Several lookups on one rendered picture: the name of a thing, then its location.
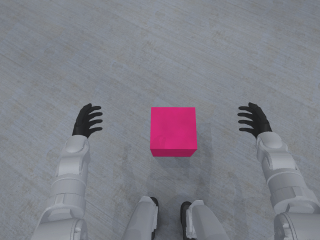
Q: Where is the robot right hand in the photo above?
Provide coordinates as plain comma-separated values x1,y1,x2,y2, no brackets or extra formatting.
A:
237,102,272,140

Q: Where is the robot right shin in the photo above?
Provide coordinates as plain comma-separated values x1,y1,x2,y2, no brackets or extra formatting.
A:
185,200,204,239

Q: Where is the robot left hand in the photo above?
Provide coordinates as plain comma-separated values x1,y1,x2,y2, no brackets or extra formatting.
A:
72,103,103,139

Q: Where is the robot right forearm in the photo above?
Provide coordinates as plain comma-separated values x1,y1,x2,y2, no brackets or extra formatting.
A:
256,131,320,215

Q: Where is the carton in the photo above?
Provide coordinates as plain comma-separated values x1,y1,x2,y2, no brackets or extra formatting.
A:
150,107,198,157

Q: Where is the robot right thigh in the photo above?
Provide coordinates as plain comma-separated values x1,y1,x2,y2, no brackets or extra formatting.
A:
186,205,230,240

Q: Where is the left robot upper arm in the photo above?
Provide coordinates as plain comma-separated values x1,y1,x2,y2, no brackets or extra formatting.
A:
32,217,89,240

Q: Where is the right robot upper arm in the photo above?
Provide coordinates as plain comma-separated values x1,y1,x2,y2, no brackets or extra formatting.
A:
274,212,320,240

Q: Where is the robot left forearm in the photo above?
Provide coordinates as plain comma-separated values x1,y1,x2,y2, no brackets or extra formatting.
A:
30,135,91,240

